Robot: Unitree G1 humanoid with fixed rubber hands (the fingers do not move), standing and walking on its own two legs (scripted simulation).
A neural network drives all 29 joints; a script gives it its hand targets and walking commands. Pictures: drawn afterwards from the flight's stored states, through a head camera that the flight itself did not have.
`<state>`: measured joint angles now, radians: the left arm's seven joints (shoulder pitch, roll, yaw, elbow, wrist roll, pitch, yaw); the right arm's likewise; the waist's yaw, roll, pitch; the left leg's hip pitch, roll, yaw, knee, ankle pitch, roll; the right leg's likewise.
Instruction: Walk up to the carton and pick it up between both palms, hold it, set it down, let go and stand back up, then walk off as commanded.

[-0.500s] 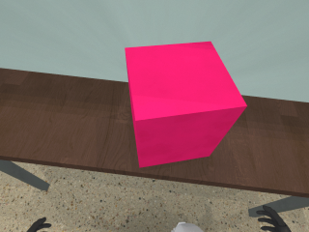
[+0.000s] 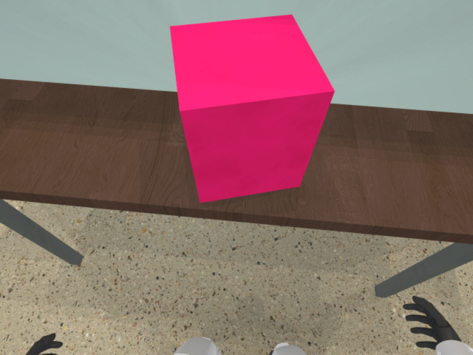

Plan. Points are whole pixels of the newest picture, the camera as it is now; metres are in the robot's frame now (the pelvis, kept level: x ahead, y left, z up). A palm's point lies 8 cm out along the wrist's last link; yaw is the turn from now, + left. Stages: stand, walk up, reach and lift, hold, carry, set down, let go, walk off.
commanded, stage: walk off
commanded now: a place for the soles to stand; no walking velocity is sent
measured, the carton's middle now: (242, 115) +0.52 +0.01 +0.07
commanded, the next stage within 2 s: stand in 0.52 s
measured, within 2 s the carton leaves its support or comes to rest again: neither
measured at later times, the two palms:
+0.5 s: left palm out of the picture -0.09 +0.41 -0.12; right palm out of the picture +0.01 -0.26 -0.02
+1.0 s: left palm out of the picture -0.09 +0.36 -0.07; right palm out of the picture -0.13 -0.30 -0.10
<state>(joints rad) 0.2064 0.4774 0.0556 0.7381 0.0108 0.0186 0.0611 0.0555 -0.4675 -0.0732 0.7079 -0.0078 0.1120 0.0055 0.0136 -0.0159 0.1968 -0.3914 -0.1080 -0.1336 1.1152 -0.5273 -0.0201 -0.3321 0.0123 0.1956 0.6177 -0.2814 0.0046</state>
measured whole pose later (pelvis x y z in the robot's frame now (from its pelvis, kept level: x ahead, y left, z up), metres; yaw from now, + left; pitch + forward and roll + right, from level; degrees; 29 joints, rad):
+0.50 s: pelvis -0.13 +0.06 +0.01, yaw -1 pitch -2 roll -4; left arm 0.32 0.51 0.10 0.87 0.01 0.03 0.00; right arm 0.15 -0.41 -0.04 0.76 -0.03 0.01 0.01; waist 0.02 -0.08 0.08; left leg -0.31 0.01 -0.08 0.54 -0.20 0.03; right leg -0.32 0.08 0.12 0.95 -0.47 0.00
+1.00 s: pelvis -0.16 +0.02 +0.01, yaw +0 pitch +0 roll +0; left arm 0.28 0.44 0.06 0.83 0.01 -0.04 0.00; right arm 0.31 -0.43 -0.03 0.90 -0.01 0.00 0.02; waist 0.01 0.03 0.02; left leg -0.25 0.00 -0.04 0.66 -0.47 0.01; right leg -0.26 0.00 0.01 0.50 -0.25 -0.02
